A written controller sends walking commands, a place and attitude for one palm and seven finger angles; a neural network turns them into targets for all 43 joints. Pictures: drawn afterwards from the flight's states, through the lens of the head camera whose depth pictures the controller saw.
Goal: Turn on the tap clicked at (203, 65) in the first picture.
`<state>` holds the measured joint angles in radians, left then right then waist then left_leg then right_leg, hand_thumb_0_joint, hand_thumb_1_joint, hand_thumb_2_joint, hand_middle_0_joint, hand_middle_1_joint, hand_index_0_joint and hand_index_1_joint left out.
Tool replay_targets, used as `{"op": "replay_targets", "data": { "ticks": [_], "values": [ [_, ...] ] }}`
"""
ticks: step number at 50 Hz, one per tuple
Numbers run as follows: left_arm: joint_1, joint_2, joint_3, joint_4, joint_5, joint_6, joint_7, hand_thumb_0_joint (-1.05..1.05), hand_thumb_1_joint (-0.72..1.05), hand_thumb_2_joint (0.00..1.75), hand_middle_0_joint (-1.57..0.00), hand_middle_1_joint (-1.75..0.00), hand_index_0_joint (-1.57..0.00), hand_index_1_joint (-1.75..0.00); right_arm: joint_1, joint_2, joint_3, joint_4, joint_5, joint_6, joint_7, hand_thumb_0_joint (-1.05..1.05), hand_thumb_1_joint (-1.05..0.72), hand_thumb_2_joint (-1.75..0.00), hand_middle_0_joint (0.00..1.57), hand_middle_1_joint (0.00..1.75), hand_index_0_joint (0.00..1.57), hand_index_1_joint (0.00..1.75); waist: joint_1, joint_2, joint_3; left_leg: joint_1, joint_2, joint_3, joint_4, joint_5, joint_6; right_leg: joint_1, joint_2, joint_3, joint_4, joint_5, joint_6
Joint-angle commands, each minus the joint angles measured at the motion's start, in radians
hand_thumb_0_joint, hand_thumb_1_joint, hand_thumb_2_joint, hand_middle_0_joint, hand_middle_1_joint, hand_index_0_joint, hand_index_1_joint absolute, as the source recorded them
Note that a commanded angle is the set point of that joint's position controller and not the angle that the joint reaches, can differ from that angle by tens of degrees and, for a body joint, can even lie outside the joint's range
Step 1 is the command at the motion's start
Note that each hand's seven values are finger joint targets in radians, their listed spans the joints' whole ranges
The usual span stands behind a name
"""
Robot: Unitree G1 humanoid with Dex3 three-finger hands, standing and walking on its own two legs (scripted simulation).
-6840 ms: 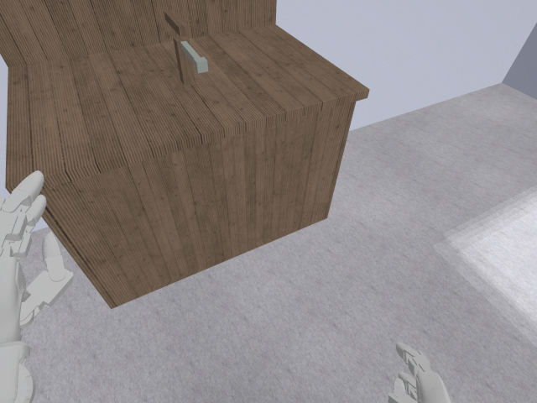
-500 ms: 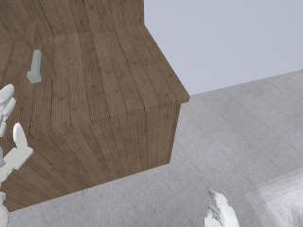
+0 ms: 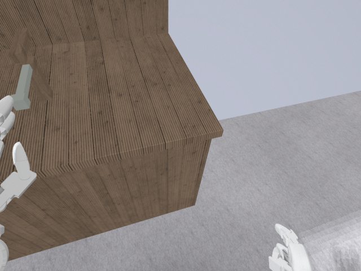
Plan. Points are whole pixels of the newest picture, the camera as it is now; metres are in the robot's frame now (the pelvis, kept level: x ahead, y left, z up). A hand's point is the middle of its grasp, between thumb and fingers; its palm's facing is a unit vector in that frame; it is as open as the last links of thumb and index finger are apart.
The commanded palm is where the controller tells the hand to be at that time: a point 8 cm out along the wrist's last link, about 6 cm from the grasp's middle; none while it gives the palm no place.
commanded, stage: come to a stop and stand still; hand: left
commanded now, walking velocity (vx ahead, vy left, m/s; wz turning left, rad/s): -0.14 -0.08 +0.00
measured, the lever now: (20, 101) +0.43 +0.41 +0.11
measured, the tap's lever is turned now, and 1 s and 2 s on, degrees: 0 0 0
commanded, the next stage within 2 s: look again from close up in 1.40 s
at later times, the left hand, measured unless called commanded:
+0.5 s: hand (42, 194) +0.20 +0.23 +0.16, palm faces +0.41 -0.83 -0.37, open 7.4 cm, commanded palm +0.14 +0.26 +0.18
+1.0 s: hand (6, 180) +0.21 +0.29 +0.16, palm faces +0.39 -0.84 -0.38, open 7.4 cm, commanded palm +0.15 +0.31 +0.18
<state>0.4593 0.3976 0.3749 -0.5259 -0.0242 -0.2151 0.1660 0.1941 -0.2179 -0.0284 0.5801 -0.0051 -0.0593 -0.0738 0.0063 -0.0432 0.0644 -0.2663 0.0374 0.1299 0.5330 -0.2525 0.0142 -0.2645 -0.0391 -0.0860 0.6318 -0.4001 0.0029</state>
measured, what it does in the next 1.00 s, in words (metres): stands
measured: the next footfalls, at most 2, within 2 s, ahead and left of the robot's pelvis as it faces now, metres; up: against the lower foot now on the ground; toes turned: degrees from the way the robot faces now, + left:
none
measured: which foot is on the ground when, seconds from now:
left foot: down 0.00-1.00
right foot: down 0.00-1.00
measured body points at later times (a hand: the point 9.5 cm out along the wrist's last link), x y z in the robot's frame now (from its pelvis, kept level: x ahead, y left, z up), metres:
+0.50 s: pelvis -0.02 -0.02 +0.01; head -0.01 -0.02 +0.45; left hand +0.17 +0.27 +0.18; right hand +0.13 -0.26 -0.09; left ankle +0.02 +0.11 -0.73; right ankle +0.00 -0.11 -0.73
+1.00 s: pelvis -0.01 +0.03 +0.01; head +0.01 +0.05 +0.46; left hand +0.18 +0.33 +0.18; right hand +0.16 -0.18 -0.07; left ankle +0.02 +0.11 -0.73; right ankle +0.00 -0.11 -0.73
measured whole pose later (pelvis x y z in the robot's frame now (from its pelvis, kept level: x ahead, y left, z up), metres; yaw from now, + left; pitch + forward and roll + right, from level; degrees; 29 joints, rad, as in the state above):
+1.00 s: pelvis -0.01 +0.03 +0.01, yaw -1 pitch +0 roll -1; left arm 0.38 0.38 0.37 -0.40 -0.03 -0.24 0.10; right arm 0.23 -0.17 0.04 0.60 -0.01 -0.18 -0.02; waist 0.05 -0.04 0.06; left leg -0.25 -0.03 0.06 0.45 -0.20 0.06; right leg -0.21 -0.03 -0.02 0.43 -0.21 0.03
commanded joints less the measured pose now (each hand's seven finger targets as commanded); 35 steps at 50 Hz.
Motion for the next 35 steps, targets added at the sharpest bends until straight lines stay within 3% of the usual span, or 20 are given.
{"op": "replay_targets", "data": {
  "ticks": [1, 4, 6, 8, 10, 12, 15, 18, 20, 23, 26, 29, 30, 31, 32, 33, 34, 35],
  "values": [
    [-0.035, 0.117, 0.066, -0.227, 0.000, -0.057, 0.008, 0.00, 0.90, 0.90, -0.20, -0.30, -0.20, -0.30, -0.023, -0.104, -0.016, -0.135, -0.001, -0.077, 0.021, 0.00, -0.90, -0.90, 0.20, 0.30, 0.20, 0.30, -0.006, 0.264, -0.201, 0.247, 0.253, -0.197, -0.096, 0.813, 0.060, -0.035, 0.016, 0.027, -0.065, 0.043, 0.007],
    [-0.014, 0.121, 0.074, -0.226, -0.006, -0.037, 0.006, 0.00, 0.90, 0.90, -0.20, -0.30, -0.20, -0.30, -0.040, -0.103, -0.004, -0.144, 0.001, -0.078, 0.024, 0.00, -0.90, -0.90, 0.20, 0.30, 0.20, 0.30, -0.007, 0.242, -0.197, 0.153, 0.225, -0.148, -0.085, 0.639, 0.022, 0.083, 0.009, 0.024, -0.167, 0.196, 0.007],
    [0.003, 0.109, 0.081, -0.182, -0.018, -0.021, 0.000, 0.00, 0.90, 0.90, -0.20, -0.30, -0.20, -0.30, -0.059, -0.094, 0.004, -0.152, 0.007, -0.071, 0.019, 0.00, -0.90, -0.90, 0.20, 0.30, 0.20, 0.30, 0.002, 0.151, -0.195, 0.042, 0.180, -0.108, -0.078, 0.379, -0.008, 0.155, -0.014, 0.060, -0.175, 0.351, 0.002],
    [0.005, 0.126, 0.091, -0.174, -0.030, -0.007, 0.001, 0.00, 0.90, 0.90, -0.20, -0.30, -0.20, -0.30, -0.055, -0.078, 0.005, -0.155, 0.008, -0.058, 0.010, 0.00, -0.90, -0.90, 0.20, 0.30, 0.20, 0.30, -0.008, 0.025, -0.202, 0.026, 0.101, -0.069, -0.004, 0.199, -0.041, 0.129, -0.085, 0.165, -0.213, 0.567, -0.030],
    [-0.014, 0.127, 0.084, -0.151, -0.035, 0.001, 0.006, 0.00, 0.90, 0.90, -0.20, -0.30, -0.20, -0.30, -0.048, -0.058, 0.015, -0.136, 0.007, -0.054, 0.005, 0.00, -0.90, -0.90, 0.20, 0.30, 0.20, 0.30, -0.019, -0.038, -0.206, 0.026, 0.040, -0.065, 0.053, 0.066, -0.049, 0.093, -0.152, 0.228, -0.251, 0.598, -0.065],
    [-0.029, 0.131, 0.086, -0.130, -0.035, 0.007, 0.007, 0.00, 0.90, 0.90, -0.20, -0.30, -0.20, -0.30, -0.059, -0.054, 0.020, -0.131, 0.005, -0.046, 0.000, 0.00, -0.90, -0.90, 0.20, 0.30, 0.20, 0.30, -0.015, -0.079, -0.174, 0.018, 0.020, -0.087, 0.059, -0.026, -0.041, 0.041, -0.166, 0.236, -0.292, 0.448, -0.072],
    [-0.055, 0.132, 0.080, -0.123, -0.033, 0.008, 0.005, 0.00, 0.90, 0.90, -0.20, -0.30, -0.20, -0.30, -0.079, -0.061, 0.025, -0.125, 0.004, -0.039, -0.009, 0.00, -0.90, -0.90, 0.20, 0.30, 0.20, 0.30, -0.011, -0.050, -0.130, 0.049, 0.030, -0.115, -0.016, 0.014, -0.025, -0.024, -0.126, 0.209, -0.321, 0.172, -0.051],
    [-0.107, 0.127, 0.057, -0.154, -0.025, 0.002, 0.003, 0.00, 0.90, 0.90, -0.20, -0.30, -0.20, -0.30, -0.101, -0.075, 0.023, -0.131, 0.000, -0.037, -0.019, 0.00, -0.90, -0.90, 0.20, 0.30, 0.20, 0.30, -0.004, 0.052, -0.081, 0.035, 0.065, -0.138, -0.106, -0.022, -0.011, -0.047, -0.072, 0.171, -0.335, 0.009, -0.023],
    [-0.090, 0.116, 0.050, -0.127, -0.018, -0.003, 0.005, 0.00, 0.90, 0.90, -0.20, -0.30, -0.20, -0.30, -0.092, -0.081, 0.022, -0.129, 0.001, -0.044, -0.020, 0.00, -0.90, -0.90, 0.20, 0.30, 0.20, 0.30, -0.001, 0.079, -0.070, -0.007, 0.084, -0.154, -0.151, -0.058, -0.002, -0.006, -0.043, 0.152, -0.320, 0.024, -0.012],
    [-0.101, 0.117, 0.050, -0.151, -0.013, -0.012, 0.009, 0.00, 0.90, 0.90, -0.20, -0.30, -0.20, -0.30, -0.083, -0.088, 0.014, -0.129, 0.003, -0.056, -0.018, 0.00, -0.90, -0.90, 0.20, 0.30, 0.20, 0.30, 0.002, 0.128, -0.108, -0.017, 0.083, -0.150, -0.165, -0.027, -0.005, 0.057, -0.033, 0.137, -0.293, 0.101, -0.011],
    [-0.044, 0.109, 0.051, -0.128, -0.014, -0.010, 0.011, 0.00, 0.90, 0.90, -0.20, -0.30, -0.20, -0.30, -0.065, -0.092, 0.009, -0.129, 0.004, -0.064, -0.013, 0.00, -0.90, -0.90, 0.20, 0.30, 0.20, 0.30, 0.004, 0.097, -0.139, -0.013, 0.080, -0.142, -0.142, 0.043, -0.007, 0.095, -0.032, 0.137, -0.277, 0.196, -0.010],
    [-0.038, 0.116, 0.056, -0.150, -0.016, -0.010, 0.012, 0.00, 0.90, 0.90, -0.20, -0.30, -0.20, -0.30, -0.067, -0.093, 0.007, -0.131, 0.003, -0.069, -0.012, 0.00, -0.90, -0.90, 0.20, 0.30, 0.20, 0.30, 0.001, 0.107, -0.142, -0.011, 0.076, -0.137, -0.138, 0.053, -0.013, 0.094, -0.033, 0.139, -0.278, 0.213, -0.011],
    [-1.037, 0.945, 0.663, -0.351, 0.107, -0.107, -0.012, 0.00, 0.90, 0.90, -0.20, -0.30, -0.20, -0.30, 0.051, -0.137, -0.045, -0.112, -0.039, -0.117, -0.007, 0.00, -0.90, -0.90, 0.20, 0.30, 0.20, 0.30, 0.055, -0.106, 0.005, -0.112, 0.051, -0.070, 0.049, 0.044, 0.003, -0.043, -0.087, 0.239, -0.433, 0.400, 0.082],
    [-0.496, 0.353, 0.265, 0.190, 0.027, -0.063, -0.054, 0.00, 0.90, 0.90, -0.20, -0.30, -0.20, -0.30, -0.009, -0.024, 0.004, -0.056, -0.012, -0.108, 0.000, 0.00, -0.90, -0.90, 0.20, 0.30, 0.20, 0.30, 0.018, -0.116, -0.186, -0.017, -0.064, -0.088, 0.070, 0.044, 0.004, 0.032, -0.141, 0.241, -0.332, 0.368, -0.039],
    [-0.252, 0.188, 0.152, 0.243, 0.000, -0.064, -0.071, 0.00, 0.90, 0.90, -0.20, -0.30, -0.20, -0.30, -0.015, -0.086, -0.025, -0.141, 0.014, -0.130, 0.008, 0.00, -0.90, -0.90, 0.20, 0.30, 0.20, 0.30, 0.066, -0.016, -0.147, 0.020, -0.035, -0.085, 0.034, 0.049, -0.010, 0.039, -0.141, 0.316, -0.370, 0.354, -0.019],
    [-0.182, 0.051, 0.037, 0.179, -0.036, -0.087, -0.081, 0.00, 0.90, 0.90, -0.20, -0.30, -0.20, -0.30, -0.020, -0.082, -0.026, -0.155, 0.029, -0.144, 0.032, 0.00, -0.90, -0.90, 0.20, 0.30, 0.20, 0.30, 0.044, 0.136, -0.195, 0.048, -0.027, -0.095, -0.064, 0.063, -0.011, 0.120, -0.138, 0.273, -0.322, 0.342, -0.047],
    [-0.182, 0.089, 0.027, 0.018, -0.039, -0.104, -0.076, 0.00, 0.90, 0.90, -0.20, -0.30, -0.20, -0.30, -0.017, -0.106, -0.023, -0.155, 0.023, -0.151, 0.048, 0.00, -0.90, -0.90, 0.20, 0.30, 0.20, 0.30, 0.039, 0.157, -0.208, 0.071, -0.021, -0.115, -0.116, 0.090, -0.010, 0.146, -0.095, 0.220, -0.300, 0.273, -0.038],
    [-0.147, 0.118, 0.033, -0.033, -0.039, -0.106, -0.070, 0.00, 0.90, 0.90, -0.20, -0.30, -0.20, -0.30, -0.049, -0.106, -0.022, -0.151, 0.020, -0.157, 0.051, 0.00, -0.90, -0.90, 0.20, 0.30, 0.20, 0.30, 0.050, 0.129, -0.194, 0.093, -0.007, -0.127, -0.133, 0.087, 0.000, 0.105, -0.065, 0.198, -0.301, 0.197, -0.022]
  ]
}}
